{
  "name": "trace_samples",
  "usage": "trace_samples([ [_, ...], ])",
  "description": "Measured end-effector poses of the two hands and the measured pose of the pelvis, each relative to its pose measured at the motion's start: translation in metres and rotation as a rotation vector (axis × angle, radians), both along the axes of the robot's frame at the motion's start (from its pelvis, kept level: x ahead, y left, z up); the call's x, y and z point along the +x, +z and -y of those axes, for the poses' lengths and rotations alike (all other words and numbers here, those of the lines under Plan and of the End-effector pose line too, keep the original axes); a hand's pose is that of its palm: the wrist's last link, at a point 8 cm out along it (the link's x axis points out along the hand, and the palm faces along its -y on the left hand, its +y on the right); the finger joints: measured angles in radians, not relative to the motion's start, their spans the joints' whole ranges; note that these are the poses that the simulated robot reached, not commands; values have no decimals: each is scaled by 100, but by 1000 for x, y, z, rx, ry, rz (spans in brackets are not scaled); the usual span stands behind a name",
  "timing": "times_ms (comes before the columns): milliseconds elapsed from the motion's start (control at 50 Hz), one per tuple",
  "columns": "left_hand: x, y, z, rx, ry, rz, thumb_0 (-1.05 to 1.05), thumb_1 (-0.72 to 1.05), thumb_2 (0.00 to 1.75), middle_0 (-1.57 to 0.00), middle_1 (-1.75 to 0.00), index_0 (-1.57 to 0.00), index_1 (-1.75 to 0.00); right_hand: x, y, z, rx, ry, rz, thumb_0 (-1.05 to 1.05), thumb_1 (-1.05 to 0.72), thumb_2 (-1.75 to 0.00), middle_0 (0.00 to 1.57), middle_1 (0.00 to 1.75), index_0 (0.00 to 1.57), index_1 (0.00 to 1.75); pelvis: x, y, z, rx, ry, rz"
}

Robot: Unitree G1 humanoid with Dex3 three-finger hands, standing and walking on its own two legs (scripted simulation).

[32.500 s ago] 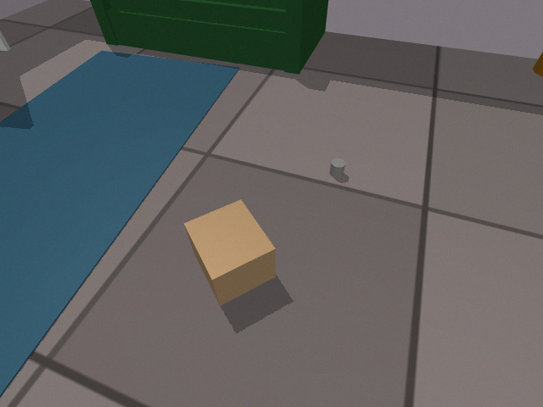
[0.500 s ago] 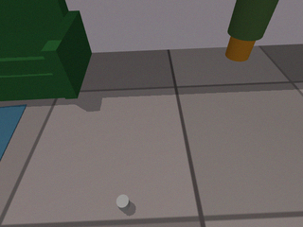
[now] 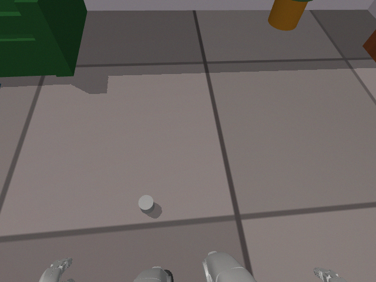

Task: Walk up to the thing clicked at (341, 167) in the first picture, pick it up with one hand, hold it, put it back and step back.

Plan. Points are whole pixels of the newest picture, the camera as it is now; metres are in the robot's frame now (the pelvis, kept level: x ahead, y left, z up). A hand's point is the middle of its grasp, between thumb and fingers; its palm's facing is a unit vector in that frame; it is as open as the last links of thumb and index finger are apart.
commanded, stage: step back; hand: left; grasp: from above
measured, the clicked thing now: (146, 204) +0.47 +0.18 -0.73
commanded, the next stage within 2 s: none
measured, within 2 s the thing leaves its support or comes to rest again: neither
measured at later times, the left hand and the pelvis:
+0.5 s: hand out of the picture +0.00 +0.24 -0.13, palm faces -0.01 -0.91 -0.42, open 7.4 cm; pelvis -0.13 -0.02 +0.00, yaw +0 degrees
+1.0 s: hand out of the picture -0.22 +0.25 -0.17, palm faces -0.05 -0.91 -0.42, open 7.4 cm; pelvis -0.30 -0.03 -0.02, yaw -4 degrees
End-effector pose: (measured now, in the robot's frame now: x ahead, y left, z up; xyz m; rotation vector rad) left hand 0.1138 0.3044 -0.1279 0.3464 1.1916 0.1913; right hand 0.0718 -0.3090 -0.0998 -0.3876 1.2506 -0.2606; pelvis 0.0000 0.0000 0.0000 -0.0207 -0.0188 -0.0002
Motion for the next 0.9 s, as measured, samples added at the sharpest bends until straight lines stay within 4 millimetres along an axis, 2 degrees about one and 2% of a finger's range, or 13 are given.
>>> trace_samples([
  [120, -33, -1, 6, 19, -28, -24, 1, 91, 90, -21, -30, -20, -30, -11, -11, -1, 37, -9, 101, 0, -90, -90, 21, 30, 21, 30, -27, -8, 5, 19, -47, 23],
  [240, -67, 7, 21, 46, -40, 8, 1, 91, 90, -20, -30, -20, -30, -38, -30, 16, 78, -23, 144, 0, -90, -90, 21, 30, 21, 30, -61, -18, 19, -5, -56, 59],
  [340, -103, 27, 27, 53, -22, 34, 1, 91, 90, -21, -30, -20, -30, -69, -22, 25, 91, -34, 116, 0, -91, -90, 21, 30, 21, 30, -84, -5, 26, 58, -62, 51],
  [440, -120, 38, 24, 64, -14, 67, 1, 91, 90, -21, -30, -21, -30, -109, -15, 33, 55, -16, 67, 0, -91, -90, 20, 30, 21, 30, -110, 1, 23, 57, -38, 12],
  [520, -131, 33, 17, 59, -18, 119, 1, 91, 90, -21, -30, -20, -30, -141, -17, 32, 20, 13, 8, 0, -91, -90, 20, 30, 21, 30, -137, -4, 16, 35, 4, 6],
  [600, -151, 15, 4, 29, -6, 151, 1, 91, 90, -21, -30, -20, -30, -169, -18, 19, -4, 42, -9, 0, -91, -90, 20, 30, 20, 30, -167, -15, 8, 44, 35, 28],
  [660, -177, 7, 1, 5, 15, 120, 1, 91, 90, -21, -30, -20, -30, -189, -10, 6, 8, 54, 3, 0, -91, -90, 20, 30, 21, 30, -186, -12, 4, 43, 22, 44],
  [720, -205, 9, 1, -13, 34, 82, 1, 91, 90, -21, -30, -20, -30, -203, 2, 1, 7, 65, 22, 0, -91, -90, 21, 30, 21, 30, -200, -3, 4, 1, 33, 38],
  [800, -244, 10, 0, -11, 48, 51, 1, 91, 90, -21, -30, -20, -30, -209, 11, 2, 2, 72, 73, 0, -90, -90, 21, 30, 21, 30, -223, 1, 7, 1, 1, 20],
  [900, -295, 6, 2, 28, 31, -18, 1, 91, 90, -21, -30, -20, -30, -214, 9, 12, 2, 79, 178, 0, -90, -90, 21, 30, 21, 30, -259, -6, 17, 13, -42, 22],
])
